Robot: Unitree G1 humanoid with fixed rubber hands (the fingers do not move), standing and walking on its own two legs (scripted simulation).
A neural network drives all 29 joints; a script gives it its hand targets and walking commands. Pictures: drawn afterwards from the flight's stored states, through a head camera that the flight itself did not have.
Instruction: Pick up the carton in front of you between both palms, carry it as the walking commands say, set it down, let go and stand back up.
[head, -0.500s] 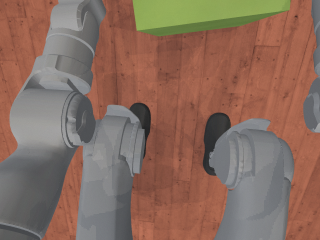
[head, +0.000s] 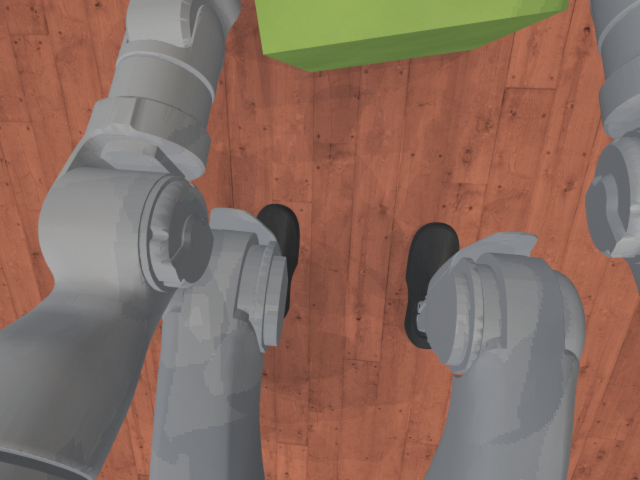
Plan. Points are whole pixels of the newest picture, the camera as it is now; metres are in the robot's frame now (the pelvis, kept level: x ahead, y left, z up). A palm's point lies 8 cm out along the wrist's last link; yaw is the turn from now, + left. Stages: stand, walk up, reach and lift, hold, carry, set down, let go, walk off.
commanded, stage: reach and lift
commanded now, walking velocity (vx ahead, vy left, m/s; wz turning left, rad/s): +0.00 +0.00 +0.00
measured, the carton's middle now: out of the picture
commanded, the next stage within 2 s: none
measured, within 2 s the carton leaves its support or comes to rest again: leaves its support in 0.22 s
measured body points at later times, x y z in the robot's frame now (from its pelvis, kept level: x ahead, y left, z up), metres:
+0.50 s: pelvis +0.01 +0.01 +0.02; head +0.33 -0.04 +0.34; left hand +0.55 +0.13 -0.07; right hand +0.57 -0.18 -0.08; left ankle +0.13 +0.14 -0.34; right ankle +0.11 -0.12 -0.34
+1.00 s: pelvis +0.01 +0.01 +0.14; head +0.27 -0.03 +0.51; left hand +0.52 +0.13 +0.08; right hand +0.52 -0.17 +0.08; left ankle +0.13 +0.14 -0.34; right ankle +0.11 -0.12 -0.34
